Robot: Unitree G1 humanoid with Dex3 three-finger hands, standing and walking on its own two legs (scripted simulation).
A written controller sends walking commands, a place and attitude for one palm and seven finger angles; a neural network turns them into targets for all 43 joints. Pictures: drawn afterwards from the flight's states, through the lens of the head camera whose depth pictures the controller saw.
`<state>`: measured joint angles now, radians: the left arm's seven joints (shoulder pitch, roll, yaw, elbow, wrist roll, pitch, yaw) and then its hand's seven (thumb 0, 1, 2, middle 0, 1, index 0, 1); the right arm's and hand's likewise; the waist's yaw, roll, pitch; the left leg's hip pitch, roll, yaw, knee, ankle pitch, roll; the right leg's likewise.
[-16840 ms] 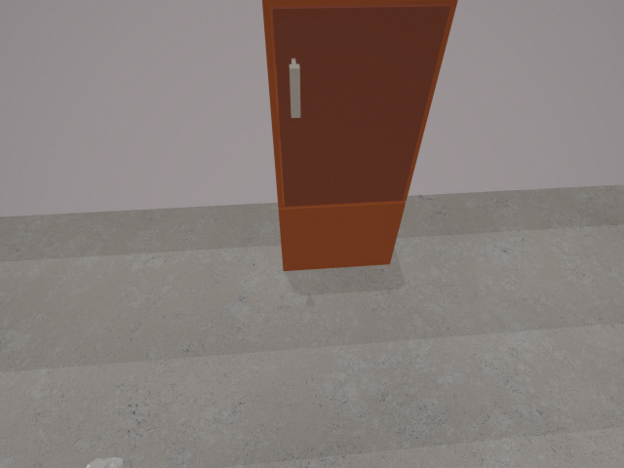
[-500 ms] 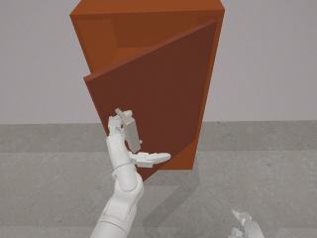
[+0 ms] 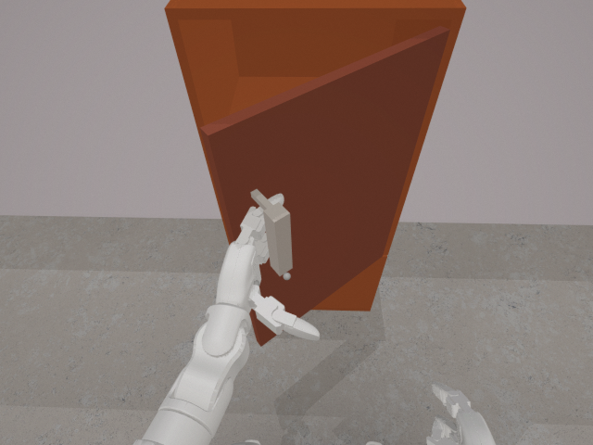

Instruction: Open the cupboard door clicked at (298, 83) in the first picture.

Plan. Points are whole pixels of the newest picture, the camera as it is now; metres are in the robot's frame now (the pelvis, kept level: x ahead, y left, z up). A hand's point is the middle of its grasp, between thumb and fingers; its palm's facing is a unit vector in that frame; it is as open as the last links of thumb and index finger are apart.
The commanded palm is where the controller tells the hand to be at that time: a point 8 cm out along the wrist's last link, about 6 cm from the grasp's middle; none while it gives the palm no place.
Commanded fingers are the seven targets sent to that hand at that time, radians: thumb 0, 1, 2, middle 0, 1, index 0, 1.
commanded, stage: slide the hand sideways off the handle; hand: left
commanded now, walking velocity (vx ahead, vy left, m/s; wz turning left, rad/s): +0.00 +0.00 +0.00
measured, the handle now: (270, 232) +0.38 +0.07 +0.08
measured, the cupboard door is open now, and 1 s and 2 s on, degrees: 40 41 41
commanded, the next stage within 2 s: draw the hand back to the body in 0.96 s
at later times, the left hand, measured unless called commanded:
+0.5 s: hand (267, 302) +0.27 +0.06 +0.08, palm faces -0.03 -1.00 +0.00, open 16.3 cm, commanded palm +0.24 +0.12 +0.07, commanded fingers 0.00 -0.50 0.30 -0.15 -0.30 -0.15 -0.30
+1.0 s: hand (224, 343) +0.23 +0.10 +0.07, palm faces +0.00 -1.00 -0.04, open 16.3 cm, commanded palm +0.20 +0.16 +0.07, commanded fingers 0.00 -0.50 0.30 -0.15 -0.30 -0.15 -0.30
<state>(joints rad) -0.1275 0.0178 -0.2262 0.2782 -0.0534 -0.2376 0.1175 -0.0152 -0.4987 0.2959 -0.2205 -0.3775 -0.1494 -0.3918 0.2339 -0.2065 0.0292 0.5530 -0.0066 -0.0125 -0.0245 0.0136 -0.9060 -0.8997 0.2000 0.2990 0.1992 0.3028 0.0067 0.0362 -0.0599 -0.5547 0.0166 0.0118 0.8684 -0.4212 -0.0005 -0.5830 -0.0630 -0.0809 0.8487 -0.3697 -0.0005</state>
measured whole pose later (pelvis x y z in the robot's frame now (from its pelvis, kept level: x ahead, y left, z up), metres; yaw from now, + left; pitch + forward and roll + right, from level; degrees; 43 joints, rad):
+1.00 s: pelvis +0.02 -0.03 -0.01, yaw +0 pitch +9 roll +0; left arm 0.52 0.13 -0.04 -0.26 -0.14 -0.29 -0.09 -0.01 -0.50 0.30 -0.15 -0.30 -0.15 -0.30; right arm 0.28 -0.24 0.01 0.45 0.00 -0.12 -0.04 0.02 -0.91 -0.90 0.20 0.30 0.20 0.30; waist 0.01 0.04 -0.10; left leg -0.61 0.04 -0.02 0.95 -0.49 -0.04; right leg -0.64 -0.04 -0.10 0.95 -0.46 -0.03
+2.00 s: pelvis +0.04 +0.01 +0.04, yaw -1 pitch -3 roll -1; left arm 0.52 0.30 0.19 -0.42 -0.02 -0.06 0.11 -0.01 0.15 0.57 -0.18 -0.30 -0.18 -0.30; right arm 0.22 -0.22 0.06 0.60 -0.01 -0.15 -0.09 0.02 -0.90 -0.90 0.20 0.30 0.20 0.30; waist 0.06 0.05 0.01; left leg -0.13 0.01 0.03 0.50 -0.32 0.01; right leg -0.16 -0.05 -0.07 0.47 -0.26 0.02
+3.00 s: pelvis +0.01 +0.00 +0.05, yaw -2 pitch -1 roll -1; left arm 0.53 0.37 0.37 -0.44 -0.04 -0.15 0.11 0.01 0.89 0.89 -0.21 -0.30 -0.21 -0.30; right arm 0.16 -0.25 0.00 0.58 0.00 -0.05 -0.09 0.02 -0.90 -0.90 0.20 0.30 0.20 0.30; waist 0.01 0.05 0.03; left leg -0.18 0.04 0.04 0.44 -0.24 0.00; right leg -0.21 -0.02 -0.06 0.38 -0.16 0.01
